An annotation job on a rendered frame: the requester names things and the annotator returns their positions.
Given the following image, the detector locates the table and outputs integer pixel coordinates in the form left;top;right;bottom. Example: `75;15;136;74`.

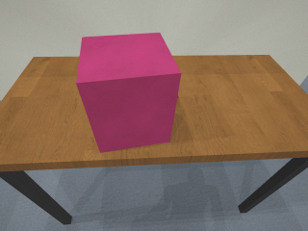
0;55;308;225

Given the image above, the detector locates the carton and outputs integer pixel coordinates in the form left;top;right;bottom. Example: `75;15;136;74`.
76;33;182;153

